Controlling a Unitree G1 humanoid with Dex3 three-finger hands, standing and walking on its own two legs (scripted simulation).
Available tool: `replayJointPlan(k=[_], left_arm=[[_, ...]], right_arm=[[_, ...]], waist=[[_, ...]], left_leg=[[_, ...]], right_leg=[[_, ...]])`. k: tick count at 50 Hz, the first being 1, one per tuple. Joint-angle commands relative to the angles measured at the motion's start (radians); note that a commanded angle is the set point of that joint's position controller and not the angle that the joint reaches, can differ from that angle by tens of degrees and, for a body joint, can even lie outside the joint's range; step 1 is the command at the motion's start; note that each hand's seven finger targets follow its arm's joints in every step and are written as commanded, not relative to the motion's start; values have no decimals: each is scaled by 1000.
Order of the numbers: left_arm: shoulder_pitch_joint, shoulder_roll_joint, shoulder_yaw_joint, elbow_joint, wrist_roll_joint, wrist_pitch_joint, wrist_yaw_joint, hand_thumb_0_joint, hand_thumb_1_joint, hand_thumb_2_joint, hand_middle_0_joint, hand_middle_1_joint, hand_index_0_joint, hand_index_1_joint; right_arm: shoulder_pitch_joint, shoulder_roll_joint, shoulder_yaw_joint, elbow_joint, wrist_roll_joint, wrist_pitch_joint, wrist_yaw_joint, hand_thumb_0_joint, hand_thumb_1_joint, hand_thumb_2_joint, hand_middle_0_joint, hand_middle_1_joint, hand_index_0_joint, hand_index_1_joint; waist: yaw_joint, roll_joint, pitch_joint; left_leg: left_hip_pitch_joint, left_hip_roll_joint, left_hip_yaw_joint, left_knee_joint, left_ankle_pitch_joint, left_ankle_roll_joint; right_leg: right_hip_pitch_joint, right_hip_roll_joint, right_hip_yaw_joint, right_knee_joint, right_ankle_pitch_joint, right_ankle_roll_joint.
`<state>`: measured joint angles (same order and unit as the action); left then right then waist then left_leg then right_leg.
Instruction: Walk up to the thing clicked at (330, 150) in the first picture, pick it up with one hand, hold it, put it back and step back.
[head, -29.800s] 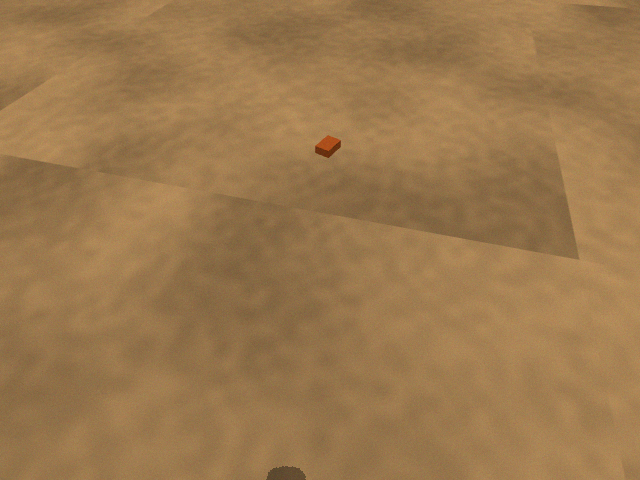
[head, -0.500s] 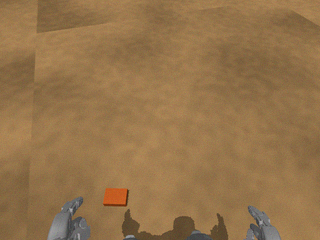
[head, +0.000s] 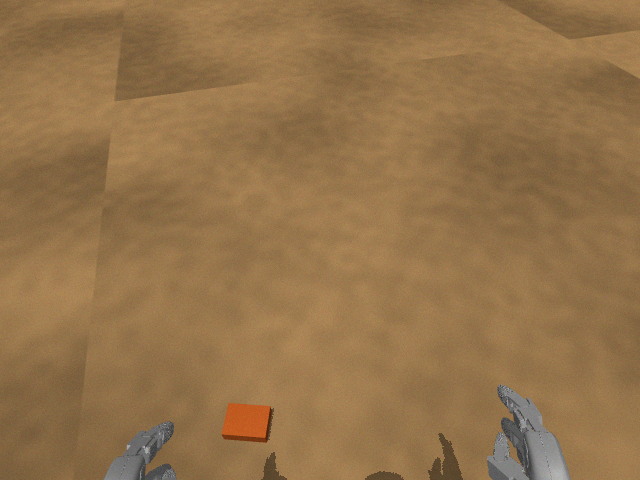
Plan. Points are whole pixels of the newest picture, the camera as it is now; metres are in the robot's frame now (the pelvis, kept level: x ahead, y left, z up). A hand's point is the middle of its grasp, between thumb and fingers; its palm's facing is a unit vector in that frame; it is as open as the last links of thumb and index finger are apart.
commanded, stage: home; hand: left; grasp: from above
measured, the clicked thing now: (247, 422) +0.45 +0.22 -0.70
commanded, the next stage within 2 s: stand in 1.68 s
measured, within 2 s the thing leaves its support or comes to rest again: neither
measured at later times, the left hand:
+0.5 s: hand out of the picture +0.16 +0.17 -0.05, palm faces +0.04 -0.98 -0.20, open 7.4 cm
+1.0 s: hand out of the picture +0.16 +0.17 -0.05, palm faces +0.03 -0.98 -0.20, open 7.4 cm
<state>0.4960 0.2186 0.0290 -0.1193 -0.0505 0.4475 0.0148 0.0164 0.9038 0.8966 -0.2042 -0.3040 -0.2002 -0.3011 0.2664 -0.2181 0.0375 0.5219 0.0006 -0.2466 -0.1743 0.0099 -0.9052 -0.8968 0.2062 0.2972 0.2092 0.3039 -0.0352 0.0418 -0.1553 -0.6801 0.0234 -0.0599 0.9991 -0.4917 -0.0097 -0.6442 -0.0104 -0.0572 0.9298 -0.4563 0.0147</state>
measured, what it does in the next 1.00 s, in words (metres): stands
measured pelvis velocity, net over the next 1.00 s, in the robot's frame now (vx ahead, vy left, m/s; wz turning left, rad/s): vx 0.00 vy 0.00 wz -0.01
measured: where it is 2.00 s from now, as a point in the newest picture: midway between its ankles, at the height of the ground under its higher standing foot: outside the picture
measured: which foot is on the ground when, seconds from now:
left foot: down 0.00-1.00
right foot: down 0.00-1.00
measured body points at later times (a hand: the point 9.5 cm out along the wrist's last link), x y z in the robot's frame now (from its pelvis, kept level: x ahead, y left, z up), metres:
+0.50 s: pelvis -0.01 -0.01 +0.00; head +0.01 -0.01 +0.45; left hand +0.15 +0.22 -0.03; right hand +0.15 -0.26 -0.06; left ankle +0.00 +0.12 -0.68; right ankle +0.00 -0.13 -0.68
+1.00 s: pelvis +0.00 +0.00 +0.00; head +0.01 +0.00 +0.45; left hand +0.15 +0.23 -0.03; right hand +0.15 -0.25 -0.06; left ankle +0.00 +0.12 -0.68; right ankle +0.00 -0.13 -0.68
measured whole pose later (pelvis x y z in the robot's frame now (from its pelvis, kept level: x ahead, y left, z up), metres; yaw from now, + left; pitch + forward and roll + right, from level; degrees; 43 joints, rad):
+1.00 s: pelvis +0.00 +0.00 +0.00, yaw +0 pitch +9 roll -2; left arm 0.50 0.22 0.03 -0.12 -0.05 0.45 0.02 0.02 0.90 0.90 -0.20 -0.30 -0.20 -0.30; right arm 0.29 -0.22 0.03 0.55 0.00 -0.26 -0.19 0.01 -0.91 -0.90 0.21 0.30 0.21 0.30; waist -0.04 0.04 -0.16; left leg -0.68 0.03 -0.06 1.00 -0.49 -0.01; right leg -0.65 -0.01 -0.05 0.94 -0.45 0.01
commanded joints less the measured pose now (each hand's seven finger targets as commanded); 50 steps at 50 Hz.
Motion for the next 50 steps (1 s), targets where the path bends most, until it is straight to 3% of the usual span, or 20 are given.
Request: replayJointPlan(k=[1, 6, 14, 20, 29, 35, 44, 50], left_arm=[[-20, 105, 60, -189, 11, -50, 14, 0, 900, 900, -200, -300, -200, -300], [-27, 105, 58, -179, 6, -48, 14, 0, 900, 900, -200, -300, -200, -300], [-33, 110, 65, -185, 3, -47, 10, 0, 900, 900, -200, -300, -200, -300], [-31, 112, 66, -191, 2, -45, 12, 0, 900, 900, -200, -300, -200, -300], [-33, 111, 62, -186, 2, -45, 9, 0, 900, 900, -200, -300, -200, -300], [-30, 112, 60, -195, 2, -45, 10, 0, 900, 900, -200, -300, -200, -300], [-29, 109, 57, -192, 3, -46, 9, 0, 900, 900, -200, -300, -200, -300], [-18, 109, 56, -193, 3, -44, 11, 0, 900, 900, -200, -300, -200, -300]], right_arm=[[-33, -122, -56, -140, 0, -51, -19, 0, -901, -900, 200, 299, 200, 299], [-46, -124, -53, -140, 2, -53, -19, 0, -901, -899, 200, 299, 200, 299], [-47, -125, -55, -142, 4, -58, -22, 0, -901, -899, 200, 299, 200, 299], [-45, -126, -57, -142, 6, -62, -25, 0, -901, -899, 200, 299, 200, 299], [-55, -127, -56, -138, 8, -67, -27, 0, -901, -899, 200, 299, 200, 299], [-47, -122, -55, -141, 8, -66, -29, 0, -901, -900, 200, 299, 200, 299], [-47, -122, -55, -138, 7, -68, -30, 0, -901, -900, 200, 299, 200, 299], [-45, -121, -55, -139, 7, -64, -29, 0, -901, -899, 200, 299, 200, 299]], waist=[[-10, 24, -117], [-4, -6, -77], [-2, -7, -71], [-5, -13, -89], [-5, -14, -62], [-8, -11, -80], [-8, 5, -67], [-1, 11, -76]], left_leg=[[119, -26, 8, -151, 314, 17], [89, -29, 10, -161, 237, 24], [77, -28, 12, -169, 185, 24], [85, -28, 21, -155, 200, 27], [61, -30, 22, -168, 121, 28], [68, -32, 27, -152, 163, 29], [68, -26, 13, -170, 147, 25], [80, -23, 12, -164, 202, 22]], right_leg=[[78, 36, -12, -122, 257, -22], [68, 33, -12, -144, 198, -16], [55, 33, -10, -151, 150, -15], [59, 31, -5, -152, 169, -13], [40, 31, -2, -165, 95, -11], [49, 28, 2, -161, 139, -10], [40, 34, -6, -149, 120, -14], [54, 34, -10, -137, 165, -18]])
